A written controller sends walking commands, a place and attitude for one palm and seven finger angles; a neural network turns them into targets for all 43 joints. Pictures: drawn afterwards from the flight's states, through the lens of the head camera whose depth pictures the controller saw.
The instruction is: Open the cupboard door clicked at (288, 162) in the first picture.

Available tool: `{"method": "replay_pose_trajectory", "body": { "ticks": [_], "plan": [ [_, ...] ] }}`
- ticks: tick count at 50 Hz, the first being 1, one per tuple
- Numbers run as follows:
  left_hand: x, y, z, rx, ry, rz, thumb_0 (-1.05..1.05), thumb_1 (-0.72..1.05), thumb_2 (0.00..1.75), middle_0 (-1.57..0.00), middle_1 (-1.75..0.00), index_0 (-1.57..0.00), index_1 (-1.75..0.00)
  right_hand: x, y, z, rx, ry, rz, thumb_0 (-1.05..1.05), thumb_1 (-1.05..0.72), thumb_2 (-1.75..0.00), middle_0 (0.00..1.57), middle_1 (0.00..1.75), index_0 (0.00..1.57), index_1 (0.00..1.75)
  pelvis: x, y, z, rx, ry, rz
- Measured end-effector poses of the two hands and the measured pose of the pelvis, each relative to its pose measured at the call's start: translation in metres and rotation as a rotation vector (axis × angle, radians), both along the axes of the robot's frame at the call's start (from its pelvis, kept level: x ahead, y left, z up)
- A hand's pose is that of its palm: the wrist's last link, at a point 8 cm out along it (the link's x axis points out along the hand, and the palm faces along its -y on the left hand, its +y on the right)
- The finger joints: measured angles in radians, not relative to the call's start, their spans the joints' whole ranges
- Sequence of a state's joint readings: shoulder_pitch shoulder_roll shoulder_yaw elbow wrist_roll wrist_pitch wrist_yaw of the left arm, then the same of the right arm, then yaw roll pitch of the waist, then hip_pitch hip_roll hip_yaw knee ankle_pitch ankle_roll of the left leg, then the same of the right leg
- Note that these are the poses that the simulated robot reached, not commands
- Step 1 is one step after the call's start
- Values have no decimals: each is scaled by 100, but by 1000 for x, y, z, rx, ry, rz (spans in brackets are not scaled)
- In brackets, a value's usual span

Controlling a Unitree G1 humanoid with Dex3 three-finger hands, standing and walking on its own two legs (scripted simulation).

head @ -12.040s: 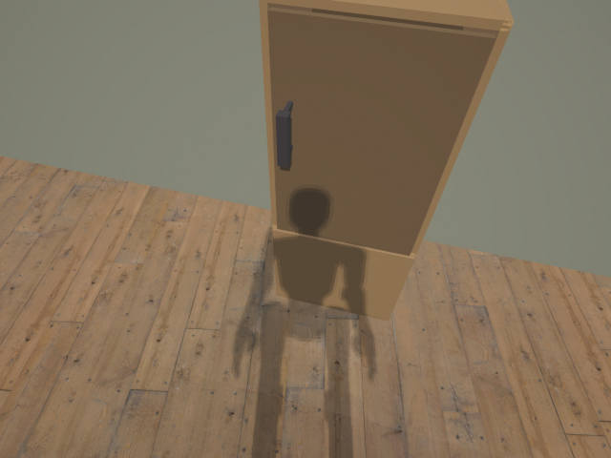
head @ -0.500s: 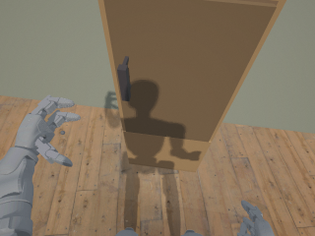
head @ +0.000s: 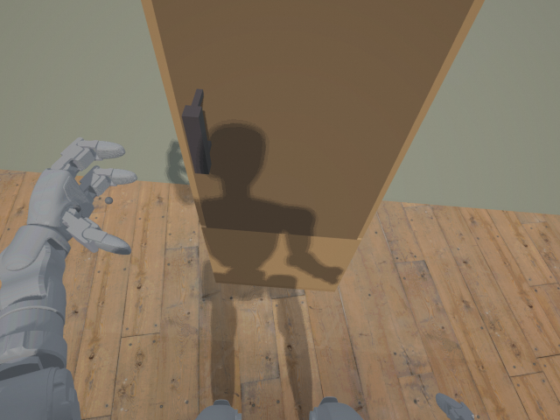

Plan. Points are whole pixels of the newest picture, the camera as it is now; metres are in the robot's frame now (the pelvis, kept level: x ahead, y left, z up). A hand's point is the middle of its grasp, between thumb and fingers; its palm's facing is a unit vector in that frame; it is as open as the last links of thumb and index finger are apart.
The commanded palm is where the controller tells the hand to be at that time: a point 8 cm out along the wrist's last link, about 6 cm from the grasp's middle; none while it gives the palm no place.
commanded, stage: move the hooked fingers beside the handle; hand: left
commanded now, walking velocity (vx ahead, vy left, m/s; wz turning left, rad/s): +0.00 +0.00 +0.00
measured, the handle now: (200, 132) +0.54 +0.14 +0.07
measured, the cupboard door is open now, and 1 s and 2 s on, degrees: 0 0 0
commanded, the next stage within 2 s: slide the fingers in behind the handle in 1.60 s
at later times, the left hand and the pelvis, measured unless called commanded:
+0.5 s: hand (142, 165) +0.46 +0.21 +0.08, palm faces -0.08 -1.00 +0.00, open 14.0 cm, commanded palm +0.44 +0.27 +0.08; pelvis +0.00 +0.00 -0.01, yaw -1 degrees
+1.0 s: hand (165, 142) +0.52 +0.19 +0.07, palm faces -0.08 -1.00 +0.00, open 14.0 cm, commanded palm +0.49 +0.25 +0.07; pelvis +0.00 +0.00 -0.01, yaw -2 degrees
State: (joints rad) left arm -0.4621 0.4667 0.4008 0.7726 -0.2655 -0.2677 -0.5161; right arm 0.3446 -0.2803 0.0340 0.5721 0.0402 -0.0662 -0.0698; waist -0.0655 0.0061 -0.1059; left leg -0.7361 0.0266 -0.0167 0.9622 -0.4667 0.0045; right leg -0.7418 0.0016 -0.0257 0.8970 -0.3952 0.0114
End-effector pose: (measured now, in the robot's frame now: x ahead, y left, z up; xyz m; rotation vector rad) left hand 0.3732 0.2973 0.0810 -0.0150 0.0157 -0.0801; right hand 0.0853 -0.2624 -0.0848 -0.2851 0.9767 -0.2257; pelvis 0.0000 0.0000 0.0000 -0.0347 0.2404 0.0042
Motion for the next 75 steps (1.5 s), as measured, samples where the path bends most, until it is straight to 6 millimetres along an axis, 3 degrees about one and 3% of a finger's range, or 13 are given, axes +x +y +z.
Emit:
{"method": "replay_pose_trajectory", "body": {
  "ticks": [16,36,47,56,69,75],
  "plan": [
    [38,-17,0,7,-6,-8,-1,-50,30,-30,-120,-30,-120,-15,4,-11,12,83,-18,1,-90,-90,20,30,20,30,-2,2,-5,-4,33,0],
    [95,-35,-4,21,20,1,-1,-50,30,-30,-120,-30,-120,-78,-2,-21,5,288,-117,0,-90,-90,20,30,20,30,-1,0,-12,-8,95,-13],
    [125,-50,-8,19,20,-1,-1,-50,30,-30,-120,-30,-120,-95,-2,-21,2,346,-156,0,-90,-90,20,30,20,30,2,0,-16,-10,134,-26],
    [118,-41,-11,25,21,20,-1,-50,30,-30,-120,-30,-120,-89,5,-19,34,351,-164,0,-90,-90,20,30,20,30,10,1,-11,-9,126,-36],
    [100,-42,-6,10,9,5,-1,-50,30,-30,-120,-30,-120,-48,2,-19,23,262,-101,0,-90,-90,20,30,20,30,11,2,-9,-14,98,-14],
    [95,-46,-6,23,2,4,-1,-50,30,-30,-120,-30,-120,-39,2,-20,21,225,-82,0,-90,-90,20,30,20,30,6,2,-11,-13,91,-9]
  ]
}}
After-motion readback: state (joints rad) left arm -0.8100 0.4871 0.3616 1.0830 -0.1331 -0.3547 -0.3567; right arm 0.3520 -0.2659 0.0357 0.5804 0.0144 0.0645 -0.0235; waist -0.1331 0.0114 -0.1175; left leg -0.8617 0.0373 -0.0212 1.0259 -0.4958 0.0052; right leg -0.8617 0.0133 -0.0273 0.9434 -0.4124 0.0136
